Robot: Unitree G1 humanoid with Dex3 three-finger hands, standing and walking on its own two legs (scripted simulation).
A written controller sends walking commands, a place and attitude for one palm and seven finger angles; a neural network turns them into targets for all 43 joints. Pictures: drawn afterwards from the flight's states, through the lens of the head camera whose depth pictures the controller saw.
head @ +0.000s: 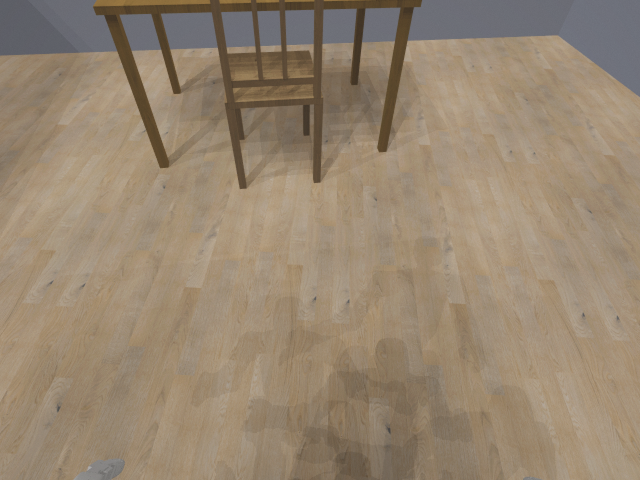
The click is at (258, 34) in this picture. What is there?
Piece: chair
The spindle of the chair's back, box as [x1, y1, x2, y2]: [251, 0, 262, 79]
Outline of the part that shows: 251,0 258,77 259,79 262,79 256,3 255,0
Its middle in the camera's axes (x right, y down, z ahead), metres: -0.22 -0.71 +1.32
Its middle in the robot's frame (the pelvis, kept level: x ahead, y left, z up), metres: +1.45 +0.30 -0.06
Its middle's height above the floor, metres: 0.70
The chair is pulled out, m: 0.00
